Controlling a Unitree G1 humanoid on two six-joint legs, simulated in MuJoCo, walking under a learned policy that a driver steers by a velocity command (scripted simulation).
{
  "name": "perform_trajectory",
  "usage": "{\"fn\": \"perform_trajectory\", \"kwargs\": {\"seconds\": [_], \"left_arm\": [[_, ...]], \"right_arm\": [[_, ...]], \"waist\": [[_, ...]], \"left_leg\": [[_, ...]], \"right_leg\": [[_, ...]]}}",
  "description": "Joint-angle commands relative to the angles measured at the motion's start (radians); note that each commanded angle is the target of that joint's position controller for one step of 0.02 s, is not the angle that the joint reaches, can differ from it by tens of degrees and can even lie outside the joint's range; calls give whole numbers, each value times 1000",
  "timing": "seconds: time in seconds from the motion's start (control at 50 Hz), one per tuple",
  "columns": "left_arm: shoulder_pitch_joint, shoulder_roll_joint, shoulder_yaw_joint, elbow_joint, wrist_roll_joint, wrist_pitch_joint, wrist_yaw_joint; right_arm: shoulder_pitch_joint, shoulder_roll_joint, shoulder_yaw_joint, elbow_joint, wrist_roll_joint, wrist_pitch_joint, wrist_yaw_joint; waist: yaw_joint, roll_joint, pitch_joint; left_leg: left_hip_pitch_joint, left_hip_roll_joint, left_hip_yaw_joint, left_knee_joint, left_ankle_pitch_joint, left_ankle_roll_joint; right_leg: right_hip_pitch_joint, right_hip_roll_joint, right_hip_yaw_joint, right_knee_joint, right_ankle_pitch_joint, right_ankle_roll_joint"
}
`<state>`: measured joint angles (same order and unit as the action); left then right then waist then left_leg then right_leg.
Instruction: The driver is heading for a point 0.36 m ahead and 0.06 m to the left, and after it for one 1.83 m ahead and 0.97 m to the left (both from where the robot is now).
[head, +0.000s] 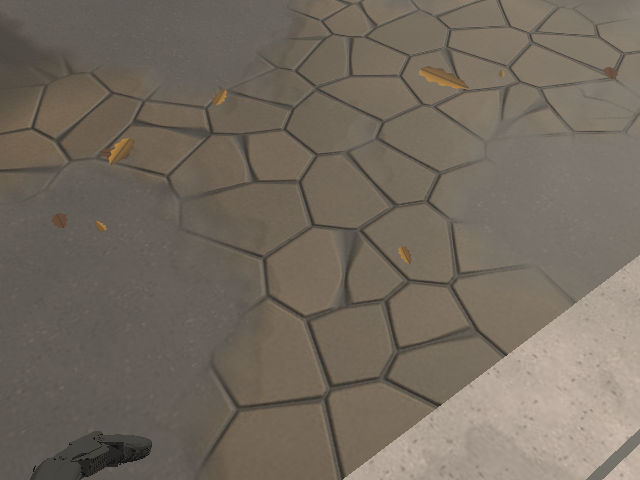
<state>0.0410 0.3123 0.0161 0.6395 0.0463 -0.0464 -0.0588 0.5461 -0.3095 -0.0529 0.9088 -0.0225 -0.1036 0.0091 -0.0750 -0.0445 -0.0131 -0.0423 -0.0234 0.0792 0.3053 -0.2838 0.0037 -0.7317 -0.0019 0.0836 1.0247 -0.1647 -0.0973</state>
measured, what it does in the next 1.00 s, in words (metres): goes down, turning left: right foot, then left foot 0.11 m lower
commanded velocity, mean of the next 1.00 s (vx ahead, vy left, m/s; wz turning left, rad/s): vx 1.00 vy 0.00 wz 0.56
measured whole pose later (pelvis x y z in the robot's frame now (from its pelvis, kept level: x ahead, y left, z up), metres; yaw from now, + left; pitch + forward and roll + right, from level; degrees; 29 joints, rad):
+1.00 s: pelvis +0.95 +0.06 -0.14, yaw +37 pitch +0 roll +1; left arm -0.01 0.26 -0.02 0.67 0.02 -0.10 0.00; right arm 0.45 -0.32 -0.10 0.92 -0.01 -0.06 0.02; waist -0.09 0.02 0.04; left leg 0.01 -0.16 -0.20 0.63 -0.53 0.12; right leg -0.53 -0.09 0.11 0.59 -0.12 0.05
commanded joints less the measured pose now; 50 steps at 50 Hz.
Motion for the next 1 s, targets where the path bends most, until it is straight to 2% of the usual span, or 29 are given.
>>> {"fn": "perform_trajectory", "kwargs": {"seconds": [0.02, 0.1, 0.16, 0.18, 0.2, 0.22, 0.26, 0.32, 0.36, 0.4, 0.44, 0.48, 0.54, 0.58, 0.64, 0.66, 0.68, 0.7, 0.72, 0.74, 0.76, 0.78, 0.82, 0.86, 0.9, 0.94, 0.96, 0.98, 1.0], "left_arm": [[-78, 16, -20, -90, -11, -11, -29], [-115, 46, -15, -85, -4, -17, -18], [269, 133, 35, 35, 13, -20, 17], [433, 220, 65, 63, 27, -21, 41], [388, 245, 73, 47, 15, -22, 45], [354, 192, 74, 55, -8, -18, 48], [285, 102, 59, 105, -7, -44, 44], [259, 34, 41, 141, -27, -74, 47], [273, 60, 51, 167, -40, -85, 51], [253, 28, 49, 198, -33, -109, 49], [227, 22, 40, 207, -44, -132, 59], [275, 32, 33, 224, -50, -145, 72], [374, 65, 31, 265, -30, -121, 90], [446, 90, 26, 294, -28, -91, 115], [381, 127, 32, 285, -19, -39, 140], [271, 152, 51, 269, -17, -26, 124], [148, 56, 37, 216, -7, -36, 99], [204, 0, 6, 110, -12, -58, 101], [184, 15, -8, 79, -4, -69, 93], [159, 50, -11, 39, -18, -90, 82], [117, 98, 2, 68, 4, -86, 76], [131, 106, 10, 59, 20, -75, 71], [22, 89, 1, 14, 25, -37, 62], [14, 20, -22, 4, 7, -33, 47], [54, 33, -11, 27, -32, -33, 41], [51, 57, 0, 24, -37, -40, 49], [123, 76, 12, 44, -34, -44, 57], [284, 108, 32, 85, -30, -47, 69], [503, 174, 60, 126, -14, -50, 86]], "right_arm": [[-126, -103, -4, -89, 17, -31, 9], [-31, -166, -11, -36, 19, -19, 8], [-17, -209, -13, -13, 10, 17, -13], [-6, -124, 7, -50, 7, 19, -10], [85, -18, 25, -84, 42, 14, 0], [-51, -123, -1, -102, 36, 11, -12], [-138, -82, 7, -100, 33, 15, -5], [-123, -38, 4, -72, 4, 72, 17], [-200, -21, 4, -106, -8, 99, 36], [-275, -16, -7, -133, 7, 89, 45], [-335, 11, 2, -151, 1, 70, 69], [-367, 10, 2, -149, 4, 65, 91], [-466, -25, 1, -162, -18, 61, 100], [-470, -37, 1, -158, -46, 68, 82], [-109, -95, -31, -48, -49, 78, 54], [123, -160, -70, 31, -30, 80, 33], [148, -215, -88, 59, 1, 79, 14], [127, -295, -93, 62, 5, 78, 11], [123, -243, -84, 34, 8, 78, 8], [63, -246, -94, 12, -8, 87, -12], [-38, -183, -75, -4, -9, 89, -13], [-95, -179, -63, -30, -8, 66, -20], [-208, -149, -47, -60, 13, 32, -24], [-266, -187, -62, -75, 7, 11, -16], [-253, -192, -75, -78, 16, 5, 6], [-208, -196, -83, -76, 27, 17, 14], [-199, -208, -88, -75, 25, 24, 13], [-221, -223, -90, -77, 16, 26, 13], [-285, -171, -74, -105, 12, 16, 13]], "waist": [[81, 95, 119], [74, 114, 124], [264, 149, -116], [301, 23, -267], [187, -206, -444], [213, -56, -324], [139, 39, -51], [62, 8, 52], [57, -7, 98], [30, 45, 145], [23, 24, 113], [36, 16, 91], [74, 60, 174], [77, 36, 176], [-98, -20, 26], [-225, 69, -32], [-221, 311, 43], [-78, 289, -53], [-73, 50, -193], [-61, 76, -169], [-8, -89, -39], [64, -30, 38], [131, -128, 220], [140, -30, 174], [111, 43, 93], [82, 53, 57], [116, 46, 4], [218, 22, -88], [340, -7, -185]], "left_leg": [[-226, 203, -85, -296, 280, 137], [4, 245, -17, -200, 815, 125], [-51, 241, 14, 407, 1049, 81], [-272, 172, 4, 806, 574, 86], [-590, 10, -94, 1150, -158, 69], [-696, 51, -167, 1162, -77, 95], [-642, 134, -176, 990, 37, 96], [-533, 173, -179, 826, 22, 79], [-597, 184, -143, 783, 95, 69], [-650, 183, -159, 619, 318, 77], [-458, 119, -40, 401, 673, 89], [-358, 96, -11, 356, 889, 122], [-484, 61, 57, 252, 860, 162], [-471, -9, 140, 205, 738, 170], [-104, -37, 128, 212, 537, 224], [140, 17, 4, 155, 496, 322], [364, 60, -60, 214, 640, 348], [591, 188, -313, 396, 1033, 416], [658, 246, -506, 299, 764, 489], [588, 357, -788, 57, 228, 549], [367, 323, -760, -53, 11, 473], [190, 349, -801, -43, 40, 472], [-349, 232, -630, -147, 136, 409], [-555, 87, -452, -127, 260, 330], [-505, 29, -390, -64, 321, 273], [-342, 24, -407, 41, 400, 231], [-277, 11, -408, 172, 505, 202], [-270, -28, -374, 402, 592, 172], [-390, -74, -335, 707, 536, 147]], "right_leg": [[165, -22, -104, -247, 172, -1], [265, 21, -189, -404, 131, -55], [751, 63, -146, -444, -31, -113], [1011, -190, 143, -450, -320, -141], [1216, -418, 679, -635, -608, -198], [1098, -391, 648, -714, -471, -168], [778, -320, 331, -749, -121, -129], [591, -242, 101, -840, -5, -58], [592, -237, -4, -892, 100, -64], [592, -176, -138, -880, 202, -22], [471, -93, -297, -850, 149, 13], [462, -119, -330, -821, 110, 40], [665, -161, -375, -707, 266, 77], [802, -179, -401, -536, 666, 104], [760, -230, -361, 23, 1022, 88], [567, -142, -343, 520, 718, 83], [125, 44, -309, 889, -408, 78], [-195, 6, -149, 916, -469, 102], [-259, -27, -48, 808, -414, 102], [-364, -37, 23, 724, -390, 108], [-313, -85, 0, 590, -342, 106], [-256, -104, 54, 488, -282, 122], [51, -178, 48, 92, -215, 194], [385, -144, -18, -183, 13, 189], [536, -83, -68, -280, 194, 161], [541, -48, -69, -390, 190, 144], [616, -8, -75, -427, 128, 140], [773, 20, -95, -431, 33, 137], [977, -58, -30, -427, -127, 122]]}}
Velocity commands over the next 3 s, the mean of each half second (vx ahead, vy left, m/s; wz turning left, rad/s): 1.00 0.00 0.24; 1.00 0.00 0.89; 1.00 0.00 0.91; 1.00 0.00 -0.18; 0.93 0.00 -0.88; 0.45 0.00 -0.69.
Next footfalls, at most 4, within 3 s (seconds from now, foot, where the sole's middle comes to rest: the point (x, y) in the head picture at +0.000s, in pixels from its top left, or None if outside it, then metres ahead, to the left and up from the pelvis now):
0.16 right None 0.36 -0.11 -0.77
0.66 left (284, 387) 0.77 0.06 -0.88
1.00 right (288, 247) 1.21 0.03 -0.88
1.46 left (140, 234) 1.30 0.47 -0.88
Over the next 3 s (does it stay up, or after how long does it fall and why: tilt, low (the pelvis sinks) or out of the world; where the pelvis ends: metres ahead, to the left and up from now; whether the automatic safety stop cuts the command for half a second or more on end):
stays up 2.00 1.27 -0.11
